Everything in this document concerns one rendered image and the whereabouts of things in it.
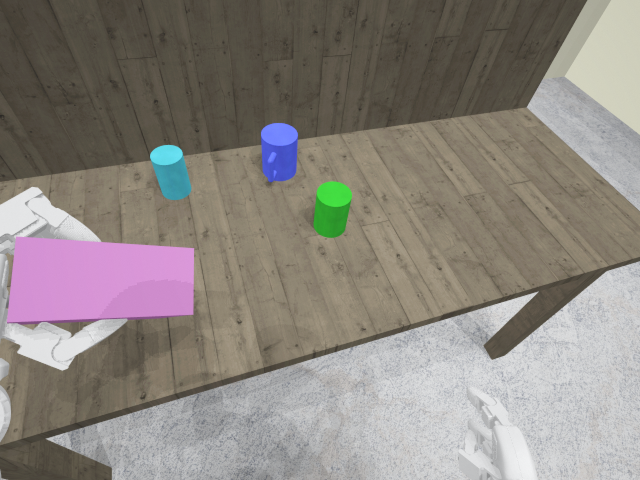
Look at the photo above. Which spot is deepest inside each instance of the table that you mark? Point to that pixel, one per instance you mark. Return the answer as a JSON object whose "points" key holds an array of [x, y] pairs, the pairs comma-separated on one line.
{"points": [[462, 198]]}

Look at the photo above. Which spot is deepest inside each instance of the left robot hand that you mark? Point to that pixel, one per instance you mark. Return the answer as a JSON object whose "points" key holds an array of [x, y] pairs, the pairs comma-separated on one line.
{"points": [[30, 214]]}

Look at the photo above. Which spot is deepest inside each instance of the sponge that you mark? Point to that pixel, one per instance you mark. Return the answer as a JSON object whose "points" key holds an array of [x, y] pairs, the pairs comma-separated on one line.
{"points": [[63, 281]]}

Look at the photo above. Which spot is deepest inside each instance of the right robot hand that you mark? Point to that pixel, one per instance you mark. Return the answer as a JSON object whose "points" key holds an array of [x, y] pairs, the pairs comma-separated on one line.
{"points": [[505, 455]]}

